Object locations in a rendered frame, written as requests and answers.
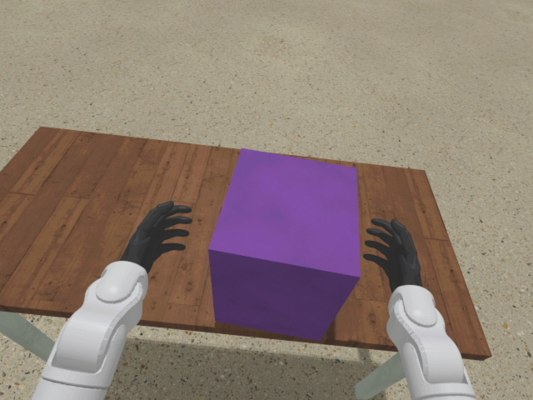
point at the carton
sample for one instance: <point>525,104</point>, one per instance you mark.
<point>285,253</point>

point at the robot left hand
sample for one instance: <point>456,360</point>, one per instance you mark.
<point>146,244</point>

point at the robot right hand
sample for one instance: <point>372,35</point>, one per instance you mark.
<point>402,267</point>

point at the table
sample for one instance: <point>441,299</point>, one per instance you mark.
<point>71,200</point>

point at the right robot forearm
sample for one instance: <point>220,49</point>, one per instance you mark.
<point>431,361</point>

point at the left robot forearm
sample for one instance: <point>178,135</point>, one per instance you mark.
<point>85,356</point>

